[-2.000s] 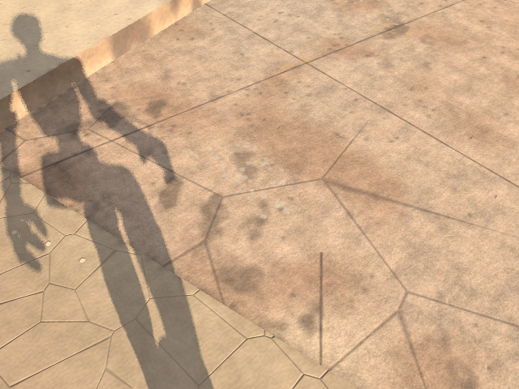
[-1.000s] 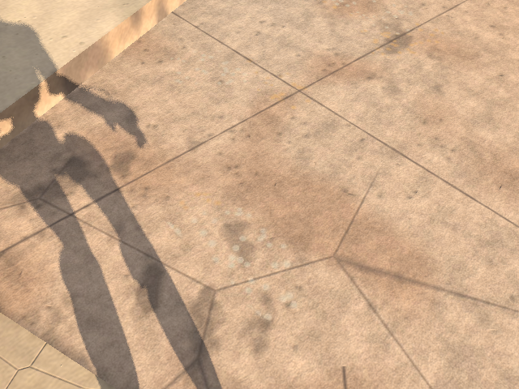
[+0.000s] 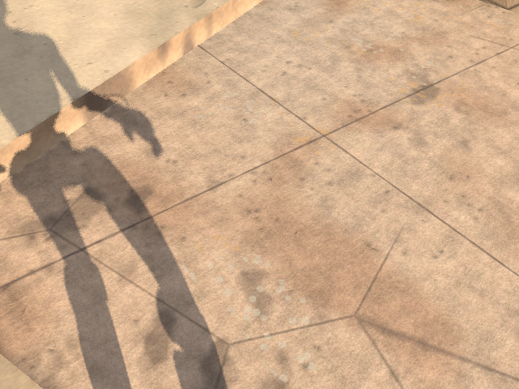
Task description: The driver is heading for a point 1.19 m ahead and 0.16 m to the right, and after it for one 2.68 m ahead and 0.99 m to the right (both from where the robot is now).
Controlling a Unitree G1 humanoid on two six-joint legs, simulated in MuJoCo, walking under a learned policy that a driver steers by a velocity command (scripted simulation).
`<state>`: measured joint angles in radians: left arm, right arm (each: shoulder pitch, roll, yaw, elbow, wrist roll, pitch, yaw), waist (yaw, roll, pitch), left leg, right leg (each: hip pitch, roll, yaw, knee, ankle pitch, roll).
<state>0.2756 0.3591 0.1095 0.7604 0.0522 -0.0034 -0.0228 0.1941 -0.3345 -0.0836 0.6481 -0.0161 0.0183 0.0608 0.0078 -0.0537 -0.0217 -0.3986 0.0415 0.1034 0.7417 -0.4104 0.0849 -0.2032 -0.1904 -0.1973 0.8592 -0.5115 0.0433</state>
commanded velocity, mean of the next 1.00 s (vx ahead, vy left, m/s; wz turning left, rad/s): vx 0.63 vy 0.00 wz -0.32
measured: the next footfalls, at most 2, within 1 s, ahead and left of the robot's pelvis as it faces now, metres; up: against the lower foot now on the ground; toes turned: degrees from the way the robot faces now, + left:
right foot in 0.46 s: +0.54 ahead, +0.02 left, -0.04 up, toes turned +3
left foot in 0.80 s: +0.92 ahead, +0.14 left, -0.04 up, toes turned -25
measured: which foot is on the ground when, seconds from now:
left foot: down 0.00-0.46, up 0.48-0.78, down 0.80-1.00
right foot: up 0.00-0.44, down 0.46-0.78, up 0.80-1.00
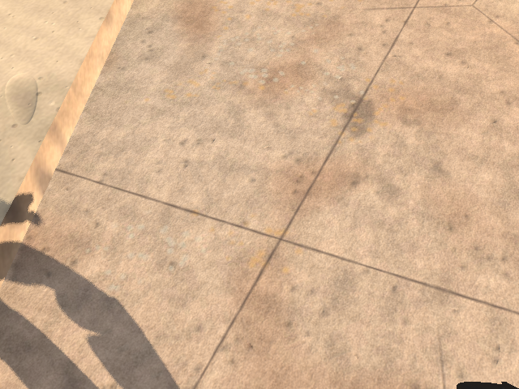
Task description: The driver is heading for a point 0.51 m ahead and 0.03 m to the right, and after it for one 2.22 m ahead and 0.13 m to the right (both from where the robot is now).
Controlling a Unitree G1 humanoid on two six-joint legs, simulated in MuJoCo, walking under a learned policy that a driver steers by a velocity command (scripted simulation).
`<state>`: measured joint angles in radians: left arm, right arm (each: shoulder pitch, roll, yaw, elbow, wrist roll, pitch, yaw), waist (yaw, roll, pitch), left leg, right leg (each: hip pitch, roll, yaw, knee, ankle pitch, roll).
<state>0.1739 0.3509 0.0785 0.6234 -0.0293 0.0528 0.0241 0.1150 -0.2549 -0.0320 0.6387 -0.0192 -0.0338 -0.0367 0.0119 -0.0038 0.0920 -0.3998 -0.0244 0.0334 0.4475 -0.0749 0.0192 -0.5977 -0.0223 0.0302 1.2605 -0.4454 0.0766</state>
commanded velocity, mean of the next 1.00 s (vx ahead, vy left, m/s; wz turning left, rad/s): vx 0.60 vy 0.00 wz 0.02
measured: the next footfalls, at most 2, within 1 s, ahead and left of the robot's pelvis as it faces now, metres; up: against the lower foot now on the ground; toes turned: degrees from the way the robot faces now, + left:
right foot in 0.26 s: +0.10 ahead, -0.13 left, +0.00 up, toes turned -20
left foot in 0.66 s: +0.59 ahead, -0.11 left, +0.00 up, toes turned -8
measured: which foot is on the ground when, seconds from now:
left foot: down 0.00-0.24, up 0.26-0.64, down 0.66-1.00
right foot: up 0.00-0.24, down 0.26-0.64, up 0.66-1.00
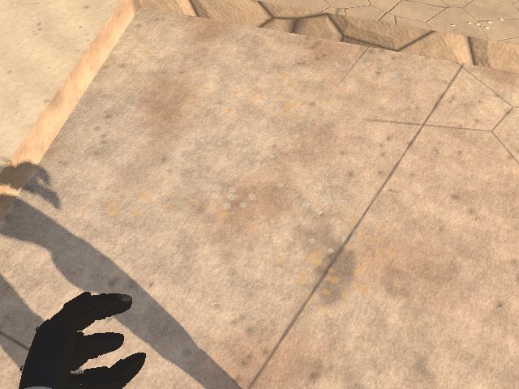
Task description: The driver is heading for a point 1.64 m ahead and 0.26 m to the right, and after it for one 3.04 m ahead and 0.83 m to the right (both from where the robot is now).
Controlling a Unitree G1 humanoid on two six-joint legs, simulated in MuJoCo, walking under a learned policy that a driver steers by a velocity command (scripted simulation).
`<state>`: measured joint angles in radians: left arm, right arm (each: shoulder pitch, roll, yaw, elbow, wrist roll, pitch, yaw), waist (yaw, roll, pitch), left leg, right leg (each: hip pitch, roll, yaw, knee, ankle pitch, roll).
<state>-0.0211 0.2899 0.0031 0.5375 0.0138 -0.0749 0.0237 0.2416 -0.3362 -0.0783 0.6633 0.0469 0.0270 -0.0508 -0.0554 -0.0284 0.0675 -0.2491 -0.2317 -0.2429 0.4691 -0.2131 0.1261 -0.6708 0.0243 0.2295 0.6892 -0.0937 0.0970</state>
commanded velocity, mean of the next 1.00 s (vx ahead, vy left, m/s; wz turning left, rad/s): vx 0.04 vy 0.00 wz -0.29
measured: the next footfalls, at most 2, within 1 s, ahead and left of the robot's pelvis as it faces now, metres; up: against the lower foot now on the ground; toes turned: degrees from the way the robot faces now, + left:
right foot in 0.10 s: +0.26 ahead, -0.11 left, +0.00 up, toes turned +17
left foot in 0.42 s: +0.13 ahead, +0.08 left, +0.00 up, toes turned -3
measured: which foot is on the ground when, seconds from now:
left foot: down 0.00-0.10, up 0.12-0.40, down 0.42-0.86, up 0.88-1.00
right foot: up 0.00-0.08, down 0.10-0.44, up 0.46-0.82, down 0.84-1.00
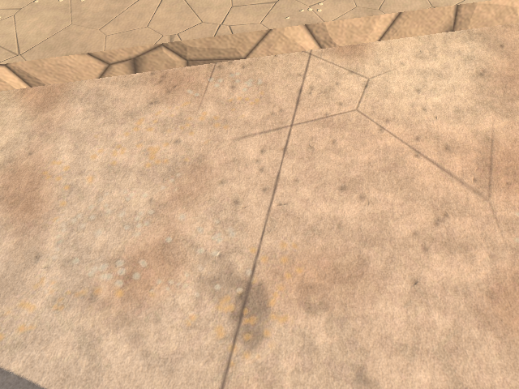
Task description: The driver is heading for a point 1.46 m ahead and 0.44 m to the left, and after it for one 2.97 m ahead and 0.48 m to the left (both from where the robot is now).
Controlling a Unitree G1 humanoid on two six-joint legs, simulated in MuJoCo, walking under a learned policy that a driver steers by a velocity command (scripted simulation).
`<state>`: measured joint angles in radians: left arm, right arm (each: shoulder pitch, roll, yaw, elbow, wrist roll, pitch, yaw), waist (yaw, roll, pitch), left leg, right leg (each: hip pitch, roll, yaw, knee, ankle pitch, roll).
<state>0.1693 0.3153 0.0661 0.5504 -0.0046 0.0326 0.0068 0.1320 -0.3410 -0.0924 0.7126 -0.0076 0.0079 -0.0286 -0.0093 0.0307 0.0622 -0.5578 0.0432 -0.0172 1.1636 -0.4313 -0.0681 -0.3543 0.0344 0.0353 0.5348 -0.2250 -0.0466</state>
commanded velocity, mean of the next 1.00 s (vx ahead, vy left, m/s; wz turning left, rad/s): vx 0.00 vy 0.00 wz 0.51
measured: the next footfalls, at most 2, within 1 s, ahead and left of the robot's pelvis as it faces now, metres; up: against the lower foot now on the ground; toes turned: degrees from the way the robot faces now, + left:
left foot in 0.28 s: +0.06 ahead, +0.13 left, +0.00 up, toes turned +6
right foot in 0.68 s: +0.15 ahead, -0.08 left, +0.00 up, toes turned +32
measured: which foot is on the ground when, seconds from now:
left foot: up 0.00-0.26, down 0.28-0.68, up 0.70-1.00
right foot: down 0.00-0.30, up 0.32-0.66, down 0.68-1.00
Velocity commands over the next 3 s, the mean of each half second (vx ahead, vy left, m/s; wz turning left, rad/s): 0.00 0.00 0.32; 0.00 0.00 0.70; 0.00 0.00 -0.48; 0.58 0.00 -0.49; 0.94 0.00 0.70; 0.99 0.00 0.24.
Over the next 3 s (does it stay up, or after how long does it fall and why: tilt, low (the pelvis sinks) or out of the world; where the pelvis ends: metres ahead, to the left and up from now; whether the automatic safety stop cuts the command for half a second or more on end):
stays up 1.02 0.40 -0.01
